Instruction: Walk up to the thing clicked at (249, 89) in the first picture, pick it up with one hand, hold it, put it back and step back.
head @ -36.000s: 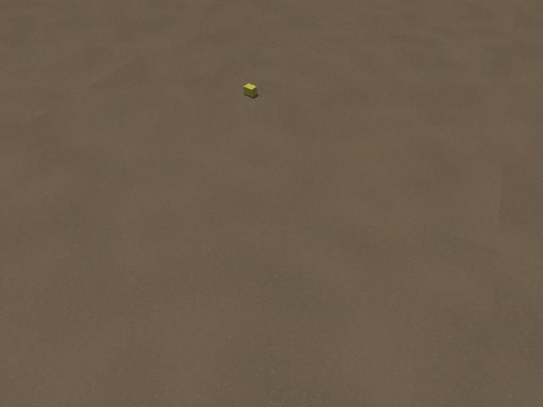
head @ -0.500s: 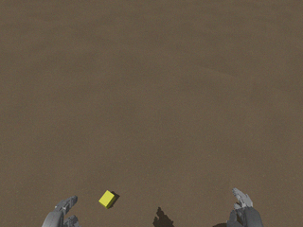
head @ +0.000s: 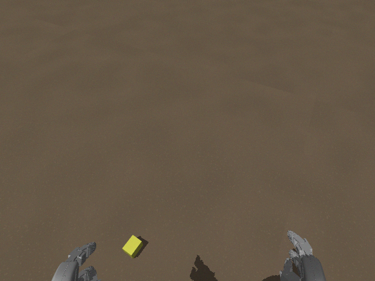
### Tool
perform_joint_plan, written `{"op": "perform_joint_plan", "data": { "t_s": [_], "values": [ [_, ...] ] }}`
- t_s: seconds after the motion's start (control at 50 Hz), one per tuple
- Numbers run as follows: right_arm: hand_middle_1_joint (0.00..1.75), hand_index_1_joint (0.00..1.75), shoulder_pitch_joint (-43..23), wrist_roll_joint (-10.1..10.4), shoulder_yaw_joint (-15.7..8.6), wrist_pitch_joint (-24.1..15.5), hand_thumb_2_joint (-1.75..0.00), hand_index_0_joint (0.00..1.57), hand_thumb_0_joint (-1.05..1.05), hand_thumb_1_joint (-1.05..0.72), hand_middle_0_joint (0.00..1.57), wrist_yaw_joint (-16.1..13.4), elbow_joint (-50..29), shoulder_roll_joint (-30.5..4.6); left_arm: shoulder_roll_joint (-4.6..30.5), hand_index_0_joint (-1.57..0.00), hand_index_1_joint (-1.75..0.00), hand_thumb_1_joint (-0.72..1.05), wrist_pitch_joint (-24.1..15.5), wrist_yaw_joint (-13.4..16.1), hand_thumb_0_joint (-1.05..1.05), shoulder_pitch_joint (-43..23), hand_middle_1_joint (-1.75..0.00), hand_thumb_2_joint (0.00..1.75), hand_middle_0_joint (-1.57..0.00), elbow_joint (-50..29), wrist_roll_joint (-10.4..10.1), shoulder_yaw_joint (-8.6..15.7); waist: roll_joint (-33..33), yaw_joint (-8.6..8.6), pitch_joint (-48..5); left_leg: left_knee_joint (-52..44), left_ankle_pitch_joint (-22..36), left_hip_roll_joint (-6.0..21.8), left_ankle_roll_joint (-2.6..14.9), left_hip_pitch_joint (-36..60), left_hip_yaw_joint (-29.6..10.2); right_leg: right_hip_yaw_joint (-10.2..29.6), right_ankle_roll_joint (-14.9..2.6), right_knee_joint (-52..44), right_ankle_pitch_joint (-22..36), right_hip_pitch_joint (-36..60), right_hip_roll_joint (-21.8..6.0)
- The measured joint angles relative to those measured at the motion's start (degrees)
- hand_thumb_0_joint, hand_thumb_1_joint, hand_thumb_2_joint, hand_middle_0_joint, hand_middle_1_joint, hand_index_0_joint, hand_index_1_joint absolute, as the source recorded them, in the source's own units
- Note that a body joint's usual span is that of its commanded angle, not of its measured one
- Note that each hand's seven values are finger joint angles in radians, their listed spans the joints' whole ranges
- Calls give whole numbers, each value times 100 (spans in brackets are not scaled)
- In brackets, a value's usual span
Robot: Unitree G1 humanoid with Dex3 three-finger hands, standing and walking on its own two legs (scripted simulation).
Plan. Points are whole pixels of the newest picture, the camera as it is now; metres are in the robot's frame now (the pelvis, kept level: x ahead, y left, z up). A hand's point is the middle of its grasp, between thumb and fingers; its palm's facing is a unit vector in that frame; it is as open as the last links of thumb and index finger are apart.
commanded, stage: home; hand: left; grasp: from above
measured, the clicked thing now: (132, 246) +0.42 +0.25 -0.69
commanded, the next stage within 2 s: stand in 0.72 s
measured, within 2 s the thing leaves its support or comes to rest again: neither
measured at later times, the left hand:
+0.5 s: hand out of the picture +0.17 +0.18 -0.05, palm faces +0.05 -0.98 -0.20, open 7.4 cm
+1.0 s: hand out of the picture +0.14 +0.22 -0.09, palm faces +0.03 -0.94 -0.33, open 7.4 cm
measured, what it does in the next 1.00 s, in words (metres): stands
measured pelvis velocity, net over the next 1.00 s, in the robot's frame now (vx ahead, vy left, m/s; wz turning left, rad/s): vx -0.01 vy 0.00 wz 0.01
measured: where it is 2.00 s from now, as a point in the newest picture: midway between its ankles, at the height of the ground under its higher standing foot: outside the picture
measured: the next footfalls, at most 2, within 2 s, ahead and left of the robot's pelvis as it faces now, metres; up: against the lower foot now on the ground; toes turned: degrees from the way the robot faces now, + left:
none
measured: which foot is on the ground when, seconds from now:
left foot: down 0.00-1.00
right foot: down 0.00-1.00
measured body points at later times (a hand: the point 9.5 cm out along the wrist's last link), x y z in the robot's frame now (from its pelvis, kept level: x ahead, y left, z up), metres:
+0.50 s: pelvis +0.01 +0.00 +0.00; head +0.03 +0.00 +0.45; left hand +0.16 +0.23 -0.03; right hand +0.17 -0.25 -0.06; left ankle +0.01 +0.13 -0.68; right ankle +0.00 -0.14 -0.68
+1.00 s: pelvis -0.01 +0.00 +0.02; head +0.02 +0.01 +0.47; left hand +0.14 +0.27 -0.07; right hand +0.13 -0.26 -0.09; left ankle +0.01 +0.13 -0.68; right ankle +0.00 -0.14 -0.68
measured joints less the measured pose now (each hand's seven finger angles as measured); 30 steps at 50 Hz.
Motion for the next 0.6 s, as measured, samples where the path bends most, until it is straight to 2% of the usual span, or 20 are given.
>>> {"op": "perform_joint_plan", "data": {
  "t_s": [0.6],
  "values": [
    [30, 30, -15, 3, -25, 76, -90, 21, 1, -90, 20, 19, -29, 6, 18, -21, -30, 91, -6, 13, 1, 26, -30, 90, -20, -37, 2, -4, -2, -9, -10, 11, -57, 1, 1, 23, -17, -14, 6, -15, -48, 41, 5]
  ]
}}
